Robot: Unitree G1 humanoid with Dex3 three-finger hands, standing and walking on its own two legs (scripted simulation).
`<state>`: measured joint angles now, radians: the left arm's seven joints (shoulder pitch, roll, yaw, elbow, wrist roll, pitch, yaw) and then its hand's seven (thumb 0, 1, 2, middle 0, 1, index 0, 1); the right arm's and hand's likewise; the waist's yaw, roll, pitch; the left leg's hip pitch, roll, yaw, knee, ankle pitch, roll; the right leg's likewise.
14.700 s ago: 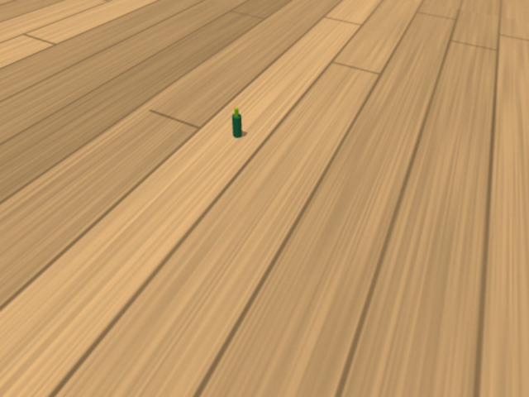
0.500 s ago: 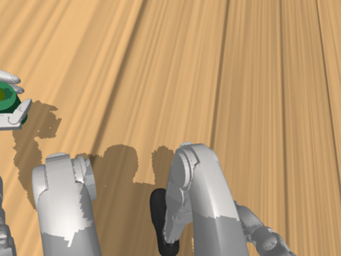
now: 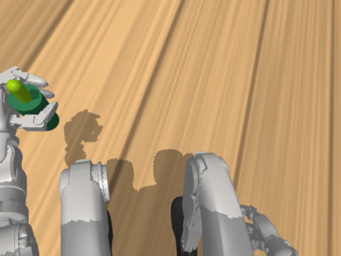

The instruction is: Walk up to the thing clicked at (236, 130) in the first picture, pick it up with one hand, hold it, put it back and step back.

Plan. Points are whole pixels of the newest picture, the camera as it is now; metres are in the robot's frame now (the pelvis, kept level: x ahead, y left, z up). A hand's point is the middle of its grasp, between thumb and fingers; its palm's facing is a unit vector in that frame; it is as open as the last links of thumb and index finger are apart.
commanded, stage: settle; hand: left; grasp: from the side
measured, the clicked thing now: (33, 105) +0.43 +0.27 -0.05
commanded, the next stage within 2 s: lift in 0.66 s
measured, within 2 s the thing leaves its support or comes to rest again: neither
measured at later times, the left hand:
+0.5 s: hand (31, 96) +0.43 +0.26 -0.01, palm faces +0.14 -0.99 -0.04, open 7.3 cm
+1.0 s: hand (26, 88) +0.43 +0.25 +0.02, palm faces +0.13 -0.99 -0.04, open 7.3 cm
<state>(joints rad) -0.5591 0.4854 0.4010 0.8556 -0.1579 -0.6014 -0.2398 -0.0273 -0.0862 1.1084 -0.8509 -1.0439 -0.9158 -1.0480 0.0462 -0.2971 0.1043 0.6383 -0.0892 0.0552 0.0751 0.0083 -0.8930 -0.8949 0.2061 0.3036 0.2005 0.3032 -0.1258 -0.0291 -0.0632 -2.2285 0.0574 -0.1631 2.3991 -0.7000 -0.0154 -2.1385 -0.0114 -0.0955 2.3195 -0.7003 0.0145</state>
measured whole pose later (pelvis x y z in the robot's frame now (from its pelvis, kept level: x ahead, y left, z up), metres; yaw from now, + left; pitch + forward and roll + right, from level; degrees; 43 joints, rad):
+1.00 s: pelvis +0.00 +0.00 +0.04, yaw +3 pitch +32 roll -5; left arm -0.61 0.42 0.41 0.87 -0.13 -0.55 -0.27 -0.03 -0.09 1.11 -0.85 -1.04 -0.92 -1.05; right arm 0.12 -0.28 0.03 0.67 -0.06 0.02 0.05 0.01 -0.92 -0.90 0.21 0.30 0.20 0.30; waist -0.12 -0.01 -0.13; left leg -2.12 0.05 -0.09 2.24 -0.68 -0.01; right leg -2.06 -0.03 -0.05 2.20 -0.70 0.01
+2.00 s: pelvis +0.05 +0.01 +0.29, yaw +7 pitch +21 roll -4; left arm -0.16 0.28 0.18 0.33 -0.19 -0.26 -0.12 -0.03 -0.08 1.11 -0.85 -1.04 -0.92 -1.04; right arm 0.18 -0.23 0.00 0.61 0.04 -0.06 -0.05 0.01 -0.90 -0.89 0.21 0.30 0.20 0.30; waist -0.04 0.02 -0.16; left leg -1.21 0.06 -0.04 1.42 -0.59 0.00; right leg -1.15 -0.03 -0.06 1.37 -0.59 0.02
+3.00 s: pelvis +0.08 +0.01 +0.38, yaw +7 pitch +9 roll -1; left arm -0.15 0.22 0.16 0.47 -0.20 -0.35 -0.18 -0.02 -0.08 1.10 -0.85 -1.05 -0.91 -1.05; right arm 0.23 -0.23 -0.01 0.66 0.01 -0.03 -0.05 0.01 -0.90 -0.89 0.20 0.30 0.20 0.30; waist -0.03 0.01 -0.05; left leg -0.64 0.06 0.00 0.93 -0.44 -0.02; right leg -0.60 -0.02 -0.04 0.90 -0.44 0.01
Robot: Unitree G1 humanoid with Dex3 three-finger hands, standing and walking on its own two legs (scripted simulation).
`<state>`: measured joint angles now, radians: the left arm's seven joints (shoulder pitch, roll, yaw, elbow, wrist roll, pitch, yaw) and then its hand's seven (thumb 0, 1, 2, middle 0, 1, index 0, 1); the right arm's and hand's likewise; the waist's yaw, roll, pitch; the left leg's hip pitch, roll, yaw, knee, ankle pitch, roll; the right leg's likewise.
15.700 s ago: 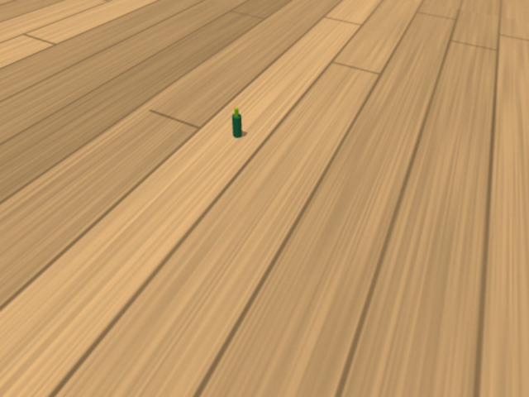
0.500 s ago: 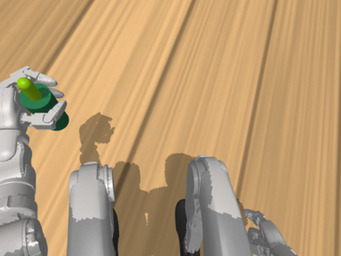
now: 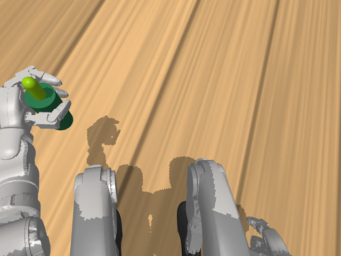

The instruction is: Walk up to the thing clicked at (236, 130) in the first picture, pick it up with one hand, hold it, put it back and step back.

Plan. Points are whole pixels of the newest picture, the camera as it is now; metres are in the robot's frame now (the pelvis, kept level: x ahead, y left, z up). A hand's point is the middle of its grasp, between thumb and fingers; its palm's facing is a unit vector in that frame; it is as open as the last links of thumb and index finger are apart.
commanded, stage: lift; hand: left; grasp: from the side
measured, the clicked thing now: (47, 104) +0.45 +0.24 -0.03
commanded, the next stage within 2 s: hold in 1.84 s
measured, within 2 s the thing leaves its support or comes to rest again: neither
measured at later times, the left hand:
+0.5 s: hand (20, 85) +0.41 +0.22 +0.11, palm faces +0.07 -1.00 -0.04, open 7.2 cm
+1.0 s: hand out of the picture +0.39 +0.22 +0.27, palm faces +0.10 -0.99 -0.04, open 7.2 cm
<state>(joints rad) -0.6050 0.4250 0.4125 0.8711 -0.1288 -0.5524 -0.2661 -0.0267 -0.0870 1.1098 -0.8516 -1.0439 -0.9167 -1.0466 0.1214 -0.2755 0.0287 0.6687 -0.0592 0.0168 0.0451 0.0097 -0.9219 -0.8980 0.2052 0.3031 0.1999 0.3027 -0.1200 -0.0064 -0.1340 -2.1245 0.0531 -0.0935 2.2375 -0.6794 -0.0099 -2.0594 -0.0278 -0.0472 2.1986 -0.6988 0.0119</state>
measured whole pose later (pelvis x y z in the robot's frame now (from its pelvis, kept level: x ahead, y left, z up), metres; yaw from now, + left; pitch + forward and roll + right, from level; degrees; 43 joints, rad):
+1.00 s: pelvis +0.05 +0.01 +0.25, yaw +3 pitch +21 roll -4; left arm -0.16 0.28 0.18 0.33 -0.19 -0.26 -0.12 -0.03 -0.08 1.11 -0.85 -1.04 -0.92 -1.04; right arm 0.18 -0.23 0.00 0.61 0.04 -0.06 -0.05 0.01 -0.90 -0.89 0.21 0.30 0.20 0.30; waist -0.04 0.02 -0.16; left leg -1.21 0.06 -0.04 1.42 -0.59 0.00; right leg -1.15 -0.03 -0.06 1.37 -0.59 0.02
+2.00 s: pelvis +0.08 +0.00 +0.34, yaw +4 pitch +9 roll -1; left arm -0.15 0.22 0.16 0.47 -0.20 -0.35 -0.18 -0.02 -0.08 1.10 -0.85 -1.05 -0.91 -1.05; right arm 0.23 -0.23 -0.01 0.66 0.01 -0.03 -0.05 0.01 -0.90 -0.89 0.20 0.30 0.20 0.30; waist -0.03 0.01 -0.05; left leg -0.64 0.06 0.00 0.93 -0.44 -0.02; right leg -0.60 -0.02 -0.04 0.90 -0.44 0.01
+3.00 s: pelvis +0.08 +0.00 +0.36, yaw +4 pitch +5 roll -1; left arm -0.17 0.21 0.16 0.51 -0.19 -0.34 -0.19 -0.02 -0.07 1.09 -0.84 -1.06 -0.90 -1.06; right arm 0.23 -0.23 -0.01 0.68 0.01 -0.03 -0.05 0.01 -0.90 -0.90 0.20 0.30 0.20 0.30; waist -0.02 0.01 -0.03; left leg -0.51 0.05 0.02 0.81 -0.39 -0.01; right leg -0.48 -0.03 -0.03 0.78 -0.39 0.02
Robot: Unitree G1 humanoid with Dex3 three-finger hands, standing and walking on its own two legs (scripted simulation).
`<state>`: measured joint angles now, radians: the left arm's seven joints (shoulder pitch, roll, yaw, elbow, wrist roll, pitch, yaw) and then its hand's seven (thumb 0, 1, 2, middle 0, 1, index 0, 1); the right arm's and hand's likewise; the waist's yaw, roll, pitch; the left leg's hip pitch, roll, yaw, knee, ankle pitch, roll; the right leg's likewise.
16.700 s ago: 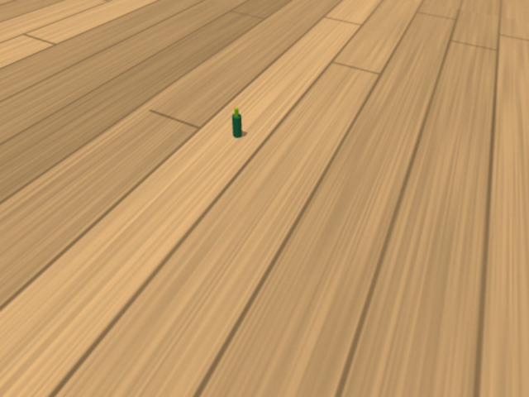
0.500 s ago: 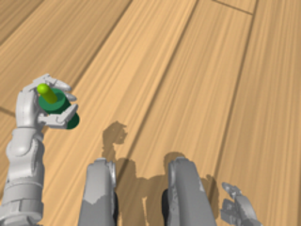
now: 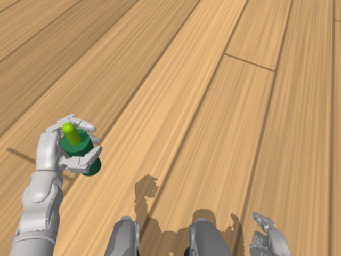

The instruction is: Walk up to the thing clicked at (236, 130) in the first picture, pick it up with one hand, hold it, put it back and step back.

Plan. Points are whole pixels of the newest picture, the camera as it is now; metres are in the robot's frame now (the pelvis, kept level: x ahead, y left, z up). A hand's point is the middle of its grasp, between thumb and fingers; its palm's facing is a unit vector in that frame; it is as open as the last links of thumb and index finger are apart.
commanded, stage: lift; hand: left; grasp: from the side
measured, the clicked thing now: (80, 149) +0.36 +0.20 +0.01
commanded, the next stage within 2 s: hold in 0.84 s
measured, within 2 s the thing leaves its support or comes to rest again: neither
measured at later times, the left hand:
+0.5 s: hand (79, 128) +0.36 +0.18 +0.10, palm faces +0.03 -1.00 -0.02, open 7.2 cm
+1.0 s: hand (82, 120) +0.36 +0.16 +0.13, palm faces +0.01 -1.00 +0.00, open 7.2 cm
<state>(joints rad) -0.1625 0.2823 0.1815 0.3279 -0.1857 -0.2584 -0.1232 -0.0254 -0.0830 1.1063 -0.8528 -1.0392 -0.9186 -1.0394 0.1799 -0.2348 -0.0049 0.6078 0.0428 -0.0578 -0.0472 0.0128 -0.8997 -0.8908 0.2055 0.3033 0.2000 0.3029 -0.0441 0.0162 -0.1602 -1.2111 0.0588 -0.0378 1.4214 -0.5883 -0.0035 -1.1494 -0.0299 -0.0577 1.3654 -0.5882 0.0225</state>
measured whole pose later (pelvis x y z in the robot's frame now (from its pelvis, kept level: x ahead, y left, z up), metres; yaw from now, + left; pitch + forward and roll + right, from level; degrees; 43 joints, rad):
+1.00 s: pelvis +0.03 -0.01 +0.09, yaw +1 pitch +9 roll -1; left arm -0.15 0.22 0.16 0.47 -0.20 -0.35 -0.18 -0.02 -0.08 1.10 -0.85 -1.05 -0.91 -1.05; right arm 0.23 -0.23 -0.01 0.66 0.01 -0.03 -0.05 0.01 -0.90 -0.89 0.20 0.30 0.20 0.30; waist -0.03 0.01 -0.05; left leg -0.64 0.06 0.00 0.93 -0.44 -0.02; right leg -0.60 -0.02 -0.04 0.90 -0.44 0.01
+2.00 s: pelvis +0.03 -0.01 +0.11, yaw +0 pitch +5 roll -1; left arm -0.17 0.21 0.16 0.51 -0.19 -0.34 -0.19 -0.02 -0.07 1.09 -0.84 -1.06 -0.90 -1.06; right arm 0.23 -0.23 -0.01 0.68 0.01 -0.03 -0.05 0.01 -0.90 -0.90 0.20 0.30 0.20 0.30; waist -0.02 0.01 -0.03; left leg -0.51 0.05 0.02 0.81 -0.39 -0.01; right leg -0.48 -0.03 -0.03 0.78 -0.39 0.02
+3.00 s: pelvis +0.03 -0.01 +0.11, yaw +0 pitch +5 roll -1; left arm -0.17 0.21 0.15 0.53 -0.19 -0.36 -0.19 -0.02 -0.07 1.09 -0.83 -1.06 -0.90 -1.06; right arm 0.23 -0.23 -0.01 0.68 0.01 -0.04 -0.04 0.01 -0.90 -0.90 0.20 0.30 0.20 0.30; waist -0.02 0.01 -0.03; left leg -0.51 0.05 0.02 0.81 -0.38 -0.01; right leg -0.48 -0.03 -0.03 0.78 -0.39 0.02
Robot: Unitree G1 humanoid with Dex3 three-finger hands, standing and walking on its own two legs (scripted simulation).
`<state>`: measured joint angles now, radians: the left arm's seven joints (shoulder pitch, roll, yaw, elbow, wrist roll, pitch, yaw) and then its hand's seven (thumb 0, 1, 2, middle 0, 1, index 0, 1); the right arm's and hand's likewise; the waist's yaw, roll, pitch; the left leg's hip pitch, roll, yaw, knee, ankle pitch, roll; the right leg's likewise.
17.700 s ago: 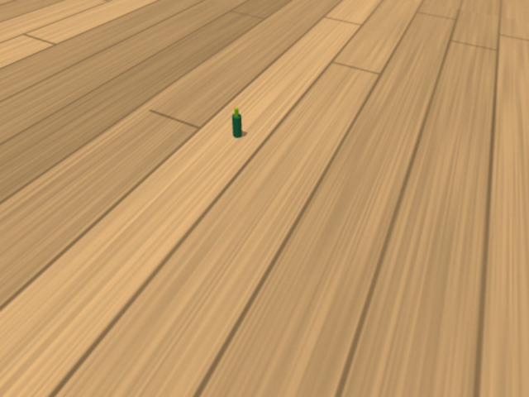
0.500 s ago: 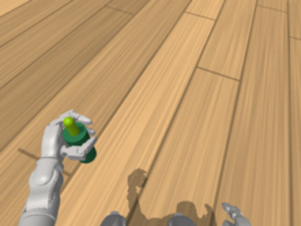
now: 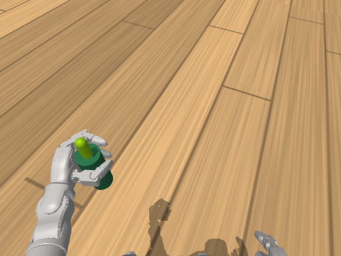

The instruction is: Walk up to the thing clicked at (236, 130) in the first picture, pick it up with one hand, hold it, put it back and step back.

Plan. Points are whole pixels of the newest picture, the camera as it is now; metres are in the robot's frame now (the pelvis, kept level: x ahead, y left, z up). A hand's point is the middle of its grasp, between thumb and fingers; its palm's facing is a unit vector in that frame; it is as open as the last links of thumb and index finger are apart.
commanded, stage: hold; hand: left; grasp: from the side
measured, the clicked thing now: (92, 163) +0.33 +0.18 +0.03
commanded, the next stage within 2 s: none
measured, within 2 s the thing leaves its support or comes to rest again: neither
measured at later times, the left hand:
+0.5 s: hand (94, 158) +0.33 +0.17 +0.06, palm faces +0.00 -1.00 +0.00, open 7.3 cm
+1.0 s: hand (91, 157) +0.33 +0.17 +0.06, palm faces +0.00 -1.00 +0.00, open 7.3 cm
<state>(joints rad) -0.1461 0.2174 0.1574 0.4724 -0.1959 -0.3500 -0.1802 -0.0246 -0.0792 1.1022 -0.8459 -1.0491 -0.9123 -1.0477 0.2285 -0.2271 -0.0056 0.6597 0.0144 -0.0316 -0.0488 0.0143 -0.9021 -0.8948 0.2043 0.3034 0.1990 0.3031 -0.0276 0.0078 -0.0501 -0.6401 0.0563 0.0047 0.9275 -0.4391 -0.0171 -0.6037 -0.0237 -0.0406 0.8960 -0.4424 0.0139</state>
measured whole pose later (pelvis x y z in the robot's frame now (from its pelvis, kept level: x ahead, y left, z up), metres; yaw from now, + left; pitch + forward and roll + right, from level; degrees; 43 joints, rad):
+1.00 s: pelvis +0.00 +0.00 +0.02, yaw +0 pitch +5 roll -1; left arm -0.17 0.21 0.16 0.51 -0.19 -0.34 -0.19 -0.02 -0.07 1.09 -0.84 -1.06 -0.90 -1.06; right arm 0.23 -0.23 -0.01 0.68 0.01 -0.03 -0.05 0.01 -0.90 -0.90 0.20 0.30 0.20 0.30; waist -0.02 0.01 -0.03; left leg -0.51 0.05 0.02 0.81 -0.39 -0.01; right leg -0.48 -0.03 -0.03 0.78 -0.39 0.02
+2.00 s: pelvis +0.00 +0.00 +0.02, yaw +0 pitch +5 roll -1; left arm -0.17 0.21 0.15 0.53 -0.19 -0.36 -0.19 -0.02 -0.07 1.09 -0.83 -1.06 -0.90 -1.06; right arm 0.23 -0.23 -0.01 0.68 0.01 -0.04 -0.04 0.01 -0.90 -0.90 0.20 0.30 0.20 0.30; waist -0.02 0.01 -0.03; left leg -0.51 0.05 0.02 0.81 -0.38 -0.01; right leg -0.48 -0.03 -0.03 0.78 -0.39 0.02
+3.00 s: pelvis -0.02 +0.00 -0.01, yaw +0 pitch +12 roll -1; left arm -0.28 0.21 0.19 0.74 -0.17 -0.51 -0.18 -0.02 -0.06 1.08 -0.83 -1.07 -0.90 -1.06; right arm 0.22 -0.23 -0.02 0.67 -0.01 -0.06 0.01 0.01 -0.88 -0.90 0.20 0.30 0.20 0.30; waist -0.05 -0.02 -0.05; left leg -0.77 0.05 0.00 1.00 -0.44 -0.01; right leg -0.74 -0.03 -0.03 0.97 -0.44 0.02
